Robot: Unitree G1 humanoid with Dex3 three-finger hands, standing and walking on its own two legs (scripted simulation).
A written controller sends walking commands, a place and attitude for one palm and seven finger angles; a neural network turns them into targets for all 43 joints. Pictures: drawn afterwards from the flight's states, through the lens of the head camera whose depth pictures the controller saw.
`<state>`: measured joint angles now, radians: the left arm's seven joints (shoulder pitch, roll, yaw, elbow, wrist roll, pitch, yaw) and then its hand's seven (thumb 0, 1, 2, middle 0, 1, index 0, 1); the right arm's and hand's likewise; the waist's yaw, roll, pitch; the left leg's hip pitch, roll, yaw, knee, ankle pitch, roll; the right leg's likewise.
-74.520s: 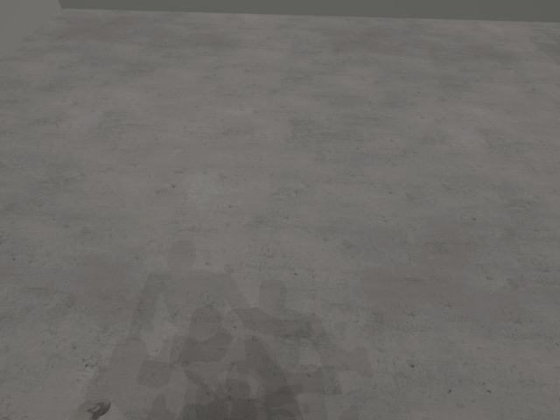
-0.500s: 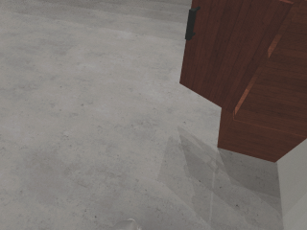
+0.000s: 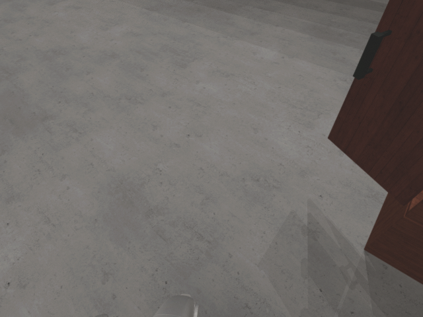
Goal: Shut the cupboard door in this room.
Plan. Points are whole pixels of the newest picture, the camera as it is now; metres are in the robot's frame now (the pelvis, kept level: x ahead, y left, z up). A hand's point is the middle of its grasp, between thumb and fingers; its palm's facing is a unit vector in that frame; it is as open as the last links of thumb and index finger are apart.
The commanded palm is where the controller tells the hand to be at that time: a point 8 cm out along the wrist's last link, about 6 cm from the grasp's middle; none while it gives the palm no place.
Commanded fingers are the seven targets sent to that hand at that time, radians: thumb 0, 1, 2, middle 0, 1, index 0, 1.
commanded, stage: walk to a spot facing it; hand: left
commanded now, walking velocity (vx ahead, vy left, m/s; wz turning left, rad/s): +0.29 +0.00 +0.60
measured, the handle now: (372, 55) +0.82 -0.45 +0.04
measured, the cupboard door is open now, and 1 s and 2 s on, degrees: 65 65 65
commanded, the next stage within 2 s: turn to face it in 0.58 s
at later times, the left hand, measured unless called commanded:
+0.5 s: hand out of the picture +0.08 +0.26 -0.18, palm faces +0.35 -0.91 -0.22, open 7.4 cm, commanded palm none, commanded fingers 0.00 0.90 0.90 -0.20 -0.30 -0.20 -0.30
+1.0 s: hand (118, 231) +0.33 +0.27 -0.16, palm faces +0.33 -0.92 -0.22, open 7.2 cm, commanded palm none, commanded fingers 0.00 0.90 0.90 -0.20 -0.30 -0.20 -0.30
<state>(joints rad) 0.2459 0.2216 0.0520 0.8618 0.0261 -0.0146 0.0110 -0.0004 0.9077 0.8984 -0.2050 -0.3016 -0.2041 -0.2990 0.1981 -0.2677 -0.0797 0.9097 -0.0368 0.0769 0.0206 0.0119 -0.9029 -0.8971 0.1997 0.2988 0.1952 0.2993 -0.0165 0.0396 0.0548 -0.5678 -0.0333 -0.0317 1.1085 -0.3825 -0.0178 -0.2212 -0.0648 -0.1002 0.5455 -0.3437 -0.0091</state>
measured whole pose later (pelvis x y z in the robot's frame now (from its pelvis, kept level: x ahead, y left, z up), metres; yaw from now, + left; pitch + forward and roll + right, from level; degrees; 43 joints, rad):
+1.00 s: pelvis +0.32 +0.08 +0.01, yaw +17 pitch +0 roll +1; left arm 0.20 0.16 0.06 0.95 0.02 -0.02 0.03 -0.02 0.94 0.90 -0.21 -0.30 -0.21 -0.30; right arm 0.23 -0.18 -0.04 0.99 -0.01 0.02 -0.03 0.01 -0.91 -0.90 0.20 0.30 0.19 0.30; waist -0.01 0.00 0.09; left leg -0.42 0.03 0.04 0.92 -0.44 -0.04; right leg -0.27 0.01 -0.02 0.45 -0.19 -0.03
